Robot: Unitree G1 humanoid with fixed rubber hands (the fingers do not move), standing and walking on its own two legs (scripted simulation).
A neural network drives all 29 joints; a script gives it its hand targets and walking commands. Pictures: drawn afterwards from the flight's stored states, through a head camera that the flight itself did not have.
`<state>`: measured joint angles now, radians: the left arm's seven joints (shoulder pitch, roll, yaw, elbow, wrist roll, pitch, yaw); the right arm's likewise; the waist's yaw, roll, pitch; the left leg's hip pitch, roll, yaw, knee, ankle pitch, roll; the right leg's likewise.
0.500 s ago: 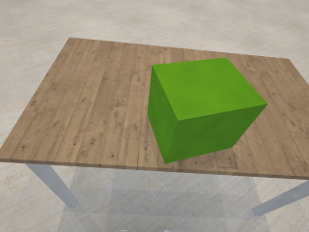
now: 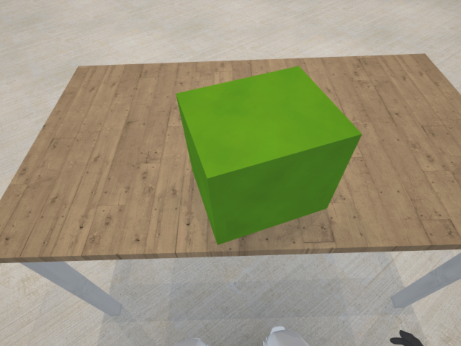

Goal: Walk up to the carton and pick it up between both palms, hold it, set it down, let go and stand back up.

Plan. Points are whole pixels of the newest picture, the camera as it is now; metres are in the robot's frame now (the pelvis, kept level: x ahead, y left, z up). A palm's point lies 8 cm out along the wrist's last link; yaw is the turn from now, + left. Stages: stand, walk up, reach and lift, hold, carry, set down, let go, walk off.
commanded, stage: walk up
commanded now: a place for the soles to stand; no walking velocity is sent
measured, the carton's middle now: (257, 155) +0.46 -0.03 +0.05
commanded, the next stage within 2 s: none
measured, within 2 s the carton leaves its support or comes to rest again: neither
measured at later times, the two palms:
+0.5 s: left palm out of the picture +0.04 +0.27 -0.13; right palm out of the picture +0.06 -0.32 -0.08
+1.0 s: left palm out of the picture +0.05 +0.29 -0.12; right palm out of the picture +0.06 -0.30 -0.09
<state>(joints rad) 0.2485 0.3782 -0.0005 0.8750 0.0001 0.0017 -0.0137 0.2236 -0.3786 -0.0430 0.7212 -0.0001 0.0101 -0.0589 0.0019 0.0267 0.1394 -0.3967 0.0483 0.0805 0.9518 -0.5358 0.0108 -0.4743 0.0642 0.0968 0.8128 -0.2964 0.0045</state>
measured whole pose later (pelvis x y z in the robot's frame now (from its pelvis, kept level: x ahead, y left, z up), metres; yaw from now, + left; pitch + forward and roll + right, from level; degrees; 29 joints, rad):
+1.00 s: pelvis -0.04 +0.00 +0.00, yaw -1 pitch -5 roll -1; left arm 0.19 0.37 0.00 0.88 0.00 -0.01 -0.01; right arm 0.21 -0.37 -0.03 0.76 0.00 -0.03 -0.03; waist -0.01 -0.01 0.16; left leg -0.32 0.05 0.08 0.88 -0.48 0.02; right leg -0.39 0.06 0.11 0.85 -0.38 0.01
